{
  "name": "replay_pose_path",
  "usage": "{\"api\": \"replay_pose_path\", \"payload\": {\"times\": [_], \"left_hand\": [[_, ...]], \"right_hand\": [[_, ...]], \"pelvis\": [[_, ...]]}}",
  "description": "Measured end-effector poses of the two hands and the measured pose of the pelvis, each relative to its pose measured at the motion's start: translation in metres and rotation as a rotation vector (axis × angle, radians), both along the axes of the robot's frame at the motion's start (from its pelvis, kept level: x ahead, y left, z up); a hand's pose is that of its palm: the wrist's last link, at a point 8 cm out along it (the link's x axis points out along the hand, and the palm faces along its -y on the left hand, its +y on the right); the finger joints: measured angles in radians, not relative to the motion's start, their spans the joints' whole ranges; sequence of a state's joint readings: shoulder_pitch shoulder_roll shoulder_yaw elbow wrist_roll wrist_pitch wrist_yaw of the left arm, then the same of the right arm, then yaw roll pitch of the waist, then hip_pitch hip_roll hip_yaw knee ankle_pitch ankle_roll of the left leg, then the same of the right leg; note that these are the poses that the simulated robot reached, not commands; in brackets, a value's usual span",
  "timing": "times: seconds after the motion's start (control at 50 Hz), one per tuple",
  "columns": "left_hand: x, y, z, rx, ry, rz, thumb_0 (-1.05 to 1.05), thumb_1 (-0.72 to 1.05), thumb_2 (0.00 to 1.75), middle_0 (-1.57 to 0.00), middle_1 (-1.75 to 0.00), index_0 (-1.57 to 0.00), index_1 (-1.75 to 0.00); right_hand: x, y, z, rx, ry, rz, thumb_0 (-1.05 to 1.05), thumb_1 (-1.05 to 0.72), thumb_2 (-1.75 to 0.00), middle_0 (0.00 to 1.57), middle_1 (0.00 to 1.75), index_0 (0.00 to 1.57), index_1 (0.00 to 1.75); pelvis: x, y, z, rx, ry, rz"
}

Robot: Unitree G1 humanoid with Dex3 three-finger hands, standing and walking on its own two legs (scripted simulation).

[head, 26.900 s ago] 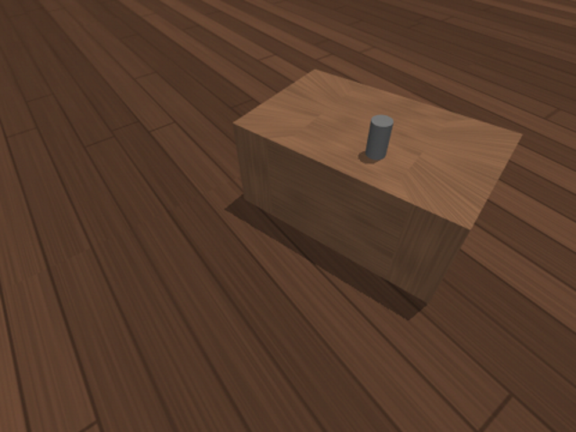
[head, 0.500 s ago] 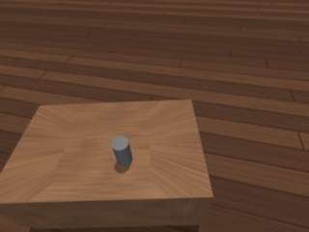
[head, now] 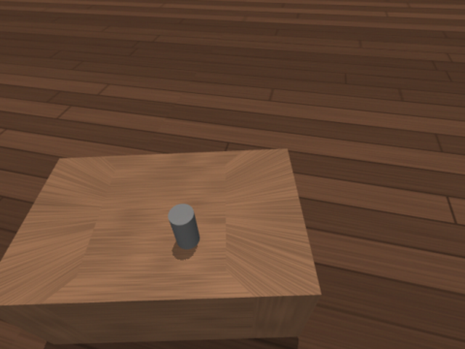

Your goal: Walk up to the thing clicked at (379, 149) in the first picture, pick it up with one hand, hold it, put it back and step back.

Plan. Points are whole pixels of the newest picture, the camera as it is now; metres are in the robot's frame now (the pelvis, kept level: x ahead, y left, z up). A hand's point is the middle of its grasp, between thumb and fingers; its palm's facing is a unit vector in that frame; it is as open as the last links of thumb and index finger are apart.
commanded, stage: stand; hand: left
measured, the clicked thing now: (184, 227) +0.52 +0.18 -0.26
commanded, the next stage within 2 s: step back in 0.20 s
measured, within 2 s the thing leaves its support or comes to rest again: neither
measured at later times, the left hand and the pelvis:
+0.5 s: hand out of the picture +0.07 +0.29 -0.17, palm faces -0.03 -0.93 -0.38, open 7.4 cm; pelvis -0.05 +0.02 -0.02, yaw +0 degrees
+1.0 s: hand out of the picture -0.04 +0.27 -0.17, palm faces -0.10 -0.92 -0.39, open 7.4 cm; pelvis -0.15 +0.01 -0.03, yaw -4 degrees
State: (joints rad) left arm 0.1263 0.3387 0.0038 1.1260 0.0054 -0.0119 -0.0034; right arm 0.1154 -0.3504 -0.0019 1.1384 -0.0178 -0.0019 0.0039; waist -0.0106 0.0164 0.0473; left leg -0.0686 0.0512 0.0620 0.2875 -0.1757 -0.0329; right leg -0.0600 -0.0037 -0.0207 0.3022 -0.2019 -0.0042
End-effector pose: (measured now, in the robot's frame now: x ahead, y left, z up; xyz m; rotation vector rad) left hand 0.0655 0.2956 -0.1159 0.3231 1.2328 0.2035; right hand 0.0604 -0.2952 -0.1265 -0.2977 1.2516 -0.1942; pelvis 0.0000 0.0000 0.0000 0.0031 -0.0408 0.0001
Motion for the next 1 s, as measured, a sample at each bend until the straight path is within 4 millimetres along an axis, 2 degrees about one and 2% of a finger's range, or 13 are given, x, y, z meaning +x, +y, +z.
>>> {"api": "replay_pose_path", "payload": {"times": [0.22,0.42,0.52,0.58,0.64,0.72,0.82,0.92,1.0], "left_hand": [[0.002,0.001,0.0,-0.003,-0.009,0.003,0.01,0.9,0.9,-0.2,-0.3,-0.2,-0.3],[0.0,0.022,-0.008,0.028,-0.05,0.002,0.01,0.9,0.9,-0.2,-0.3,-0.2,-0.3],[0.002,0.039,-0.018,0.026,-0.071,-0.041,0.01,0.9,0.9,-0.2,-0.3,-0.2,-0.3],[0.007,0.05,-0.027,0.019,-0.098,-0.044,0.01,0.9,0.9,-0.2,-0.3,-0.2,-0.3],[0.005,0.052,-0.026,0.018,-0.105,-0.048,0.01,0.9,0.9,-0.2,-0.3,-0.2,-0.3],[-0.012,0.049,-0.024,0.006,-0.083,-0.07,0.01,0.91,0.9,-0.2,-0.3,-0.2,-0.3],[-0.043,0.044,-0.025,0.009,-0.031,-0.09,0.01,0.9,0.9,-0.2,-0.3,-0.2,-0.3],[-0.072,0.032,-0.026,0.024,-0.019,-0.106,0.01,0.9,0.9,-0.2,-0.3,-0.2,-0.3],[-0.104,0.016,-0.019,0.041,-0.031,-0.098,0.01,0.91,0.9,-0.2,-0.3,-0.2,-0.3]], "right_hand": [[0.001,0.0,0.0,0.001,-0.005,-0.003,0.01,-0.91,-0.9,0.2,0.3,0.2,0.3],[-0.007,-0.01,-0.002,-0.044,-0.021,-0.014,0.01,-0.91,-0.9,0.2,0.3,0.2,0.3],[-0.027,-0.003,-0.001,-0.079,-0.028,-0.025,0.0,-0.91,-0.9,0.2,0.3,0.2,0.3],[-0.05,0.006,-0.001,-0.101,-0.01,-0.02,0.0,-0.91,-0.9,0.2,0.3,0.2,0.3],[-0.075,0.016,0.005,-0.102,0.029,-0.022,0.0,-0.91,-0.9,0.2,0.3,0.2,0.3],[-0.095,0.021,0.012,-0.108,0.035,-0.039,0.01,-0.9,-0.9,0.2,0.3,0.21,0.3],[-0.108,0.019,0.01,-0.105,-0.02,-0.046,0.01,-0.9,-0.9,0.2,0.3,0.21,0.3],[-0.122,0.003,-0.001,-0.087,-0.065,-0.035,0.01,-0.9,-0.9,0.2,0.3,0.21,0.3],[-0.136,-0.016,-0.015,-0.067,-0.087,-0.051,0.01,-0.9,-0.9,0.2,0.3,0.21,0.3]], "pelvis": [[-0.001,0.001,-0.001,0.0,0.002,-0.002],[-0.034,0.008,-0.015,-0.011,0.006,0.0],[-0.049,0.027,-0.024,-0.007,0.004,-0.004],[-0.059,0.037,-0.03,-0.007,0.006,-0.002],[-0.07,0.039,-0.024,-0.021,0.005,-0.003],[-0.083,0.04,-0.017,-0.024,0.014,-0.027],[-0.104,0.037,-0.018,-0.023,0.011,-0.063],[-0.13,0.023,-0.026,-0.011,0.009,-0.088],[-0.151,0.01,-0.032,-0.027,-0.005,-0.074]]}}
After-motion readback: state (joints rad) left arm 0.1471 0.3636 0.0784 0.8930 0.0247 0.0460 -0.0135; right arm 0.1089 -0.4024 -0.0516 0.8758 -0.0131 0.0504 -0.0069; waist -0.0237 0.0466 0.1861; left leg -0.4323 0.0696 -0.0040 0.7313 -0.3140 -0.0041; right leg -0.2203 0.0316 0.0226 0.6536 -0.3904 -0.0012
